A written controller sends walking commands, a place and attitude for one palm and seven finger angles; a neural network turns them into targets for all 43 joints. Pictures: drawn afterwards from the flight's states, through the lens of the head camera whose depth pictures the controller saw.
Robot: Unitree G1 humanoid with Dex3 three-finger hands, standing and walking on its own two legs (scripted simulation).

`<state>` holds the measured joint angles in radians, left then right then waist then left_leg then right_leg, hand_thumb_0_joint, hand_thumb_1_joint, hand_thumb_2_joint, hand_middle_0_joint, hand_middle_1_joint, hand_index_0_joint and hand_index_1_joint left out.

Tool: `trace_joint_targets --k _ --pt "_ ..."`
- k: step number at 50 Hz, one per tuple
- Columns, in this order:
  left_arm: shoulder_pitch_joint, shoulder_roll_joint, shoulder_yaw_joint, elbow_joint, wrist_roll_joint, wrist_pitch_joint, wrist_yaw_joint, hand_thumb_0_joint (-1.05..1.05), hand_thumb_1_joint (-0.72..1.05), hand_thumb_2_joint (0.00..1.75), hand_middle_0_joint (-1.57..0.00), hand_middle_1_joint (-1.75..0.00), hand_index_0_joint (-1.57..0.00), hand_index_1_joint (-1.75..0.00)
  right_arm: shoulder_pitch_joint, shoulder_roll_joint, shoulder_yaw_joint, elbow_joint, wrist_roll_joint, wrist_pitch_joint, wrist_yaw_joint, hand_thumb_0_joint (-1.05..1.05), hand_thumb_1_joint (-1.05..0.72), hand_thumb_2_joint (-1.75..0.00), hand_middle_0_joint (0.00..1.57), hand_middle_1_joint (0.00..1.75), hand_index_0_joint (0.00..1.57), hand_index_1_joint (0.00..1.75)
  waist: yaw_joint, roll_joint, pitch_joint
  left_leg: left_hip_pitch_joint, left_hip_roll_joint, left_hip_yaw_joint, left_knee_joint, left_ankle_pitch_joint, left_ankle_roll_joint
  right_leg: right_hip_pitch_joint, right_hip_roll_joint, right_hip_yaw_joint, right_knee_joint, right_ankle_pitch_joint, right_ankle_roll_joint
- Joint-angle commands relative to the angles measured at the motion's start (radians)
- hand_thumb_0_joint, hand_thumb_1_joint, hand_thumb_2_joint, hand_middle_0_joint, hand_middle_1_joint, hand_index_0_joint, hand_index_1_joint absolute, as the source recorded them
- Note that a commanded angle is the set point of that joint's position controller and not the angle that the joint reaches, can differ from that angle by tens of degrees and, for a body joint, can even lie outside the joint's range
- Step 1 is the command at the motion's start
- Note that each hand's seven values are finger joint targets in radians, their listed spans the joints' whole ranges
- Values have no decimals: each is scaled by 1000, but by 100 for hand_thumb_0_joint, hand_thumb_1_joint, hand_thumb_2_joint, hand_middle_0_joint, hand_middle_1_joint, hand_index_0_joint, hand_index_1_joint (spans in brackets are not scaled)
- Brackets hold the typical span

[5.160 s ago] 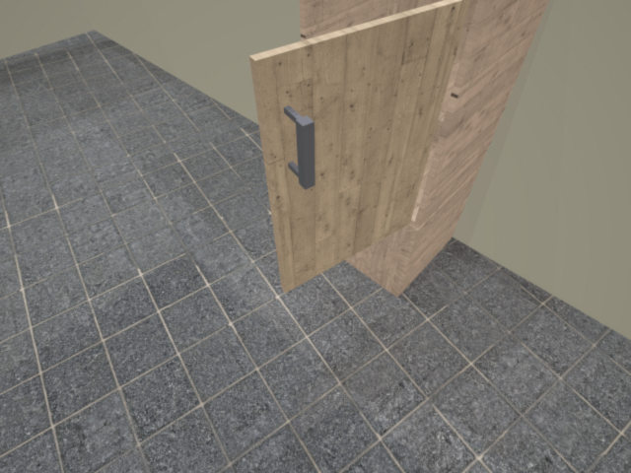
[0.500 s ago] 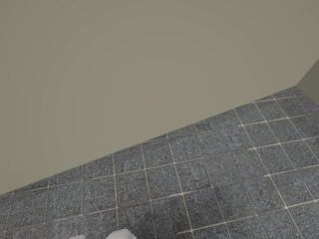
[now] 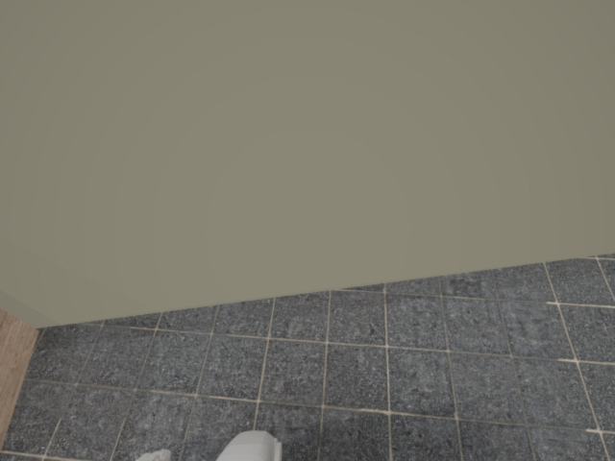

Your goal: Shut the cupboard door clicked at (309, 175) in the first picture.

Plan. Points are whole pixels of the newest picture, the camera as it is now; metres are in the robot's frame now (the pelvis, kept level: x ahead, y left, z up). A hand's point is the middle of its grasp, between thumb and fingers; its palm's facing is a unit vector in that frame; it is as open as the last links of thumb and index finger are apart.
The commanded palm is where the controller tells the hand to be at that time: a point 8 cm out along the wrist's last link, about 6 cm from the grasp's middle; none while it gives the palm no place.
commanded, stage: turn to face it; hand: left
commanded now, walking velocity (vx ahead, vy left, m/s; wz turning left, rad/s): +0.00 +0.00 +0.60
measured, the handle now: out of the picture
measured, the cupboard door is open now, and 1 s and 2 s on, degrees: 77 77 77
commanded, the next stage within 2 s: none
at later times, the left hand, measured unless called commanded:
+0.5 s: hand out of the picture +0.06 +0.24 -0.16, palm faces +0.30 -0.92 -0.25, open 7.4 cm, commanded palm none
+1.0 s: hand out of the picture -0.06 +0.19 -0.19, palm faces +0.61 -0.77 -0.21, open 7.4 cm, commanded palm none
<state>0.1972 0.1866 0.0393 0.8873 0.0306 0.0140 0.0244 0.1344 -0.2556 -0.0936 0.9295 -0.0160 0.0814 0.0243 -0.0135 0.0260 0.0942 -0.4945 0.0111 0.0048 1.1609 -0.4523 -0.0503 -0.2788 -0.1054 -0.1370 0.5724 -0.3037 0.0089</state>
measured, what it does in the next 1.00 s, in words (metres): steps on the spot, turning left: left foot, then right foot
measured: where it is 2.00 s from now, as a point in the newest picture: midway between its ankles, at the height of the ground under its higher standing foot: outside the picture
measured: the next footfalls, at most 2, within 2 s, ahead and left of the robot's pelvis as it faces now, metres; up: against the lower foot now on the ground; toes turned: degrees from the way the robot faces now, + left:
left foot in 0.20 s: +0.03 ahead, +0.12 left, +0.00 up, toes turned +15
right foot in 0.60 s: +0.12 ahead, -0.13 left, +0.00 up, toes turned +18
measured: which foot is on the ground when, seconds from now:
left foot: up 0.00-0.18, down 0.20-0.60, up 0.62-0.92, down 0.94-1.00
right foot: down 0.00-0.20, up 0.22-0.58, down 0.60-0.94, up 0.96-1.00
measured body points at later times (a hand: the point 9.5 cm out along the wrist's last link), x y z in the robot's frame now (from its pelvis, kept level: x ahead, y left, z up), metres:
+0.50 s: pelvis +0.02 +0.00 +0.00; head +0.06 +0.03 +0.45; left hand +0.04 +0.29 -0.14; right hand +0.15 -0.22 -0.13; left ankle -0.01 +0.11 -0.73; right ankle +0.06 -0.15 -0.69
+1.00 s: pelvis +0.02 -0.01 -0.01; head +0.05 +0.05 +0.43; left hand -0.09 +0.23 -0.17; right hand +0.25 -0.16 -0.14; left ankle -0.04 +0.08 -0.74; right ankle +0.07 -0.14 -0.70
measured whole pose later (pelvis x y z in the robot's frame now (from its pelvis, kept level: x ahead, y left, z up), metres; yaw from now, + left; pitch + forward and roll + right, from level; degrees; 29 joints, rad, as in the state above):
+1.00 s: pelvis +0.02 -0.01 -0.01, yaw +37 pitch +1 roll +0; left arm 0.20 0.24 0.06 0.92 0.02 0.05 0.01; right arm 0.14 -0.22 -0.07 0.91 -0.02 0.03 0.02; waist 0.00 -0.07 0.12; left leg -0.33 0.01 0.07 0.65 -0.32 0.02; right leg -0.37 -0.16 -0.14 0.90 -0.53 0.08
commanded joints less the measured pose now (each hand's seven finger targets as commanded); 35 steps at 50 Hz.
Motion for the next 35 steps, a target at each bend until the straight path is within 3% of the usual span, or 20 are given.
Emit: trace_joint_targets --k 1,4,7,8,9,10,11,12,14,17,24,26,27,28,29,30,31,32,33,35 --pt "57 194 54 -59 -2 -31 13 0 90 90 -20 -30 -20 -30 -54 -24 12 -90 7 -33 7 0 -90 -90 20 30 20 30 38 -216 -140 -19 22 61 -224 -24 -18 227 -234 83 -157 593 -108" --pt "115 231 67 -32 1 -30 10 0 90 90 -20 -30 -20 -30 -77 -6 24 -99 10 -44 8 0 -90 -90 20 30 20 30 71 -213 -164 32 0 109 -409 -28 -7 303 -261 72 -101 713 -114" --pt "81 233 73 -28 -4 -28 2 0 90 90 -20 -30 -20 -30 -8 -28 18 -91 9 -50 5 0 -90 -90 20 30 20 30 33 -230 -188 174 -9 125 -601 119 10 245 -249 10 -20 641 -65" --pt "62 227 74 -35 -13 -25 -2 0 90 90 -20 -30 -20 -30 45 -56 10 -78 5 -55 4 0 -90 -90 20 30 20 30 -5 -170 -200 293 -4 116 -702 247 23 161 -238 -26 53 568 -30" --pt "51 191 69 -58 -21 -18 -6 0 90 90 -20 -30 -20 -30 110 -138 -10 -67 -3 -63 -2 0 -90 -90 20 30 20 30 -43 24 -237 471 138 -65 -758 468 85 -29 -173 -66 226 313 28" --pt "0 115 45 -103 -25 -11 -12 0 90 90 -20 -30 -20 -30 178 -249 -41 -59 -8 -63 -14 0 -90 -90 20 30 20 30 -90 308 -239 565 407 -425 -793 868 245 -306 -29 -47 459 -355 97" --pt "-63 138 44 -123 -13 5 -3 0 90 90 -20 -30 -20 -30 219 -259 -41 -33 -7 -53 -23 0 -90 -90 20 30 20 30 -102 202 -239 536 439 -386 -768 888 312 -333 -27 86 573 -368 77" --pt "-92 139 45 -120 -9 11 0 0 90 90 -20 -30 -20 -30 194 -222 -29 -35 -8 -59 -29 0 -90 -90 20 30 20 30 -85 163 -210 486 380 -336 -776 788 290 -343 -33 121 603 -295 67" --pt "-73 131 51 -77 -10 12 -6 0 90 90 -20 -30 -20 -30 99 -175 -19 -61 -7 -67 -44 0 -90 -90 20 30 20 30 -41 163 -162 425 288 -261 -776 761 237 -342 -23 146 622 -164 76" --pt "-39 124 47 -54 -13 14 -13 0 90 90 -20 -30 -20 -30 78 -154 -8 -63 -5 -76 -48 0 -90 -90 20 30 20 30 -9 108 -161 426 230 -203 -772 777 209 -299 4 136 546 -101 85" --pt "-65 117 42 -72 -19 14 -11 0 90 90 -20 -30 -20 -30 64 -171 -21 -60 -14 -58 -37 0 -90 -90 20 30 20 30 -12 148 -121 300 204 -282 -778 602 207 -119 69 104 221 -124 73" --pt "-24 121 43 -63 -22 7 -9 0 90 90 -20 -30 -20 -30 36 -175 -25 -69 -12 -53 -35 0 -90 -90 20 30 20 30 9 155 -121 239 186 -303 -749 581 192 -11 94 91 97 -66 64" --pt "21 130 48 -57 -22 0 -7 0 90 90 -20 -30 -20 -30 14 -169 -26 -76 -7 -52 -34 0 -90 -90 20 30 20 30 35 144 -133 187 164 -295 -715 539 169 82 96 89 -11 16 60" --pt "62 157 56 -45 -21 -9 -3 0 90 90 -20 -30 -20 -30 -3 -149 -24 -86 0 -51 -31 0 -90 -90 20 30 20 30 58 90 -147 107 116 -274 -665 421 128 202 60 110 -148 101 52" --pt "90 237 73 -43 -5 -21 7 0 90 90 -20 -30 -20 -30 14 -87 -16 -99 10 -51 -25 0 -90 -90 20 30 20 30 71 -143 -161 -57 5 -166 -488 161 60 332 -150 315 -274 100 -6" --pt "95 300 81 -50 1 -23 11 0 90 90 -20 -30 -20 -30 4 -61 -13 -120 10 -51 -22 0 -90 -90 20 30 20 30 84 -346 -155 -113 -91 -31 -205 -174 9 268 -391 528 -320 210 -131" --pt "62 276 68 -58 -6 -21 15 0 90 90 -20 -30 -20 -30 12 -92 -17 -108 2 -43 -17 0 -90 -90 20 30 20 30 61 -267 -132 -87 -29 -81 -21 -163 23 154 -397 461 -303 199 -175" --pt "-15 223 61 -78 -8 -18 18 0 90 90 -20 -30 -20 -30 37 -73 -21 -100 1 -34 -10 0 -90 -90 20 30 20 30 19 -212 -103 -75 -13 -79 37 -83 21 98 -335 359 -306 155 -164" --pt "-53 198 54 -86 -8 -16 16 0 90 90 -20 -30 -20 -30 41 -69 -21 -73 -1 -22 -8 0 -90 -90 20 30 20 30 0 -275 -84 -75 10 -55 89 -36 7 79 -269 303 -289 181 -137" --pt "-80 168 41 -95 -10 -19 12 0 90 90 -20 -30 -20 -30 54 -67 -14 -63 -1 -15 2 0 -90 -90 20 30 20 30 -20 -293 -76 -56 26 -17 82 32 -10 61 -218 151 -270 268 -108"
